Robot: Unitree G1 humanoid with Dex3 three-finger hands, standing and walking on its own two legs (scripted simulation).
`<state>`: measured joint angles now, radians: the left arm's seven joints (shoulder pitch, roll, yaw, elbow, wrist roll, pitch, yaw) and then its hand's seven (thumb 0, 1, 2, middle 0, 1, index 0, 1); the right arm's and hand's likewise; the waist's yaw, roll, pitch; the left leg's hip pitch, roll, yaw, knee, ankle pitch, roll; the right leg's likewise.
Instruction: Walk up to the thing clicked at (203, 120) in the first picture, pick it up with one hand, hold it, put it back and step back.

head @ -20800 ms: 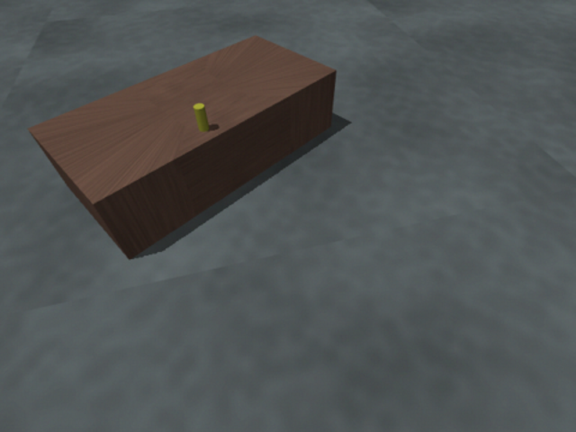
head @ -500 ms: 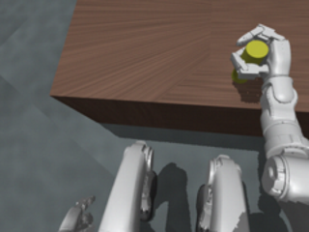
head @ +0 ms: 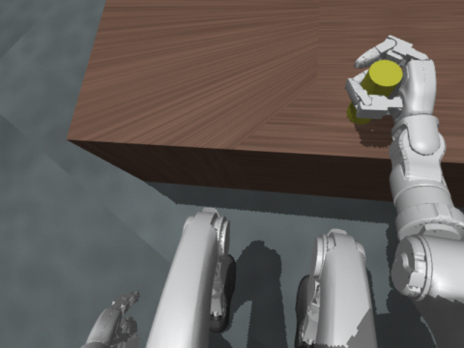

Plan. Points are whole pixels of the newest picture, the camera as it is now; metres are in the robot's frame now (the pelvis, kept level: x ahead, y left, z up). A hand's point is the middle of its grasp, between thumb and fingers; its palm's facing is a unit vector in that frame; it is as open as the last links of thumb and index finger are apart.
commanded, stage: lower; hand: right
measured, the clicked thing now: (371, 95) +0.53 -0.13 -0.02
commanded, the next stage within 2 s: loosen in 0.06 s
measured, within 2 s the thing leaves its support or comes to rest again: neither
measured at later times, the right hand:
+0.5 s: hand (367, 89) +0.52 -0.12 -0.01, palm faces -0.09 +1.00 -0.01, open 8.1 cm
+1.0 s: hand (380, 78) +0.53 -0.13 +0.01, palm faces -0.05 +1.00 -0.03, open 16.7 cm
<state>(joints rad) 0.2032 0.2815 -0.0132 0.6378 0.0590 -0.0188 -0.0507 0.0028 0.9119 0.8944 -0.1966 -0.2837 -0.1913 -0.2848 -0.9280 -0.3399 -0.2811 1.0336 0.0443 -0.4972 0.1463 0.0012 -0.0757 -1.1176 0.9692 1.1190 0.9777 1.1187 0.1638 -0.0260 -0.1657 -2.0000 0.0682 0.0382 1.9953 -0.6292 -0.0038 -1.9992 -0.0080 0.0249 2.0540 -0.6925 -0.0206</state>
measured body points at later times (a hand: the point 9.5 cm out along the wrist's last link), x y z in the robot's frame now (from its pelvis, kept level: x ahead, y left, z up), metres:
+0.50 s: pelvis +0.00 +0.00 -0.01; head +0.21 -0.02 +0.38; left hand +0.07 +0.28 -0.13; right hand +0.52 -0.18 +0.00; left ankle +0.10 +0.13 -0.41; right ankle +0.07 -0.11 -0.41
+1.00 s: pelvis +0.00 +0.00 -0.01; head +0.21 -0.02 +0.39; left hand +0.08 +0.28 -0.13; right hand +0.53 -0.19 +0.02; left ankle +0.10 +0.13 -0.41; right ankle +0.07 -0.11 -0.41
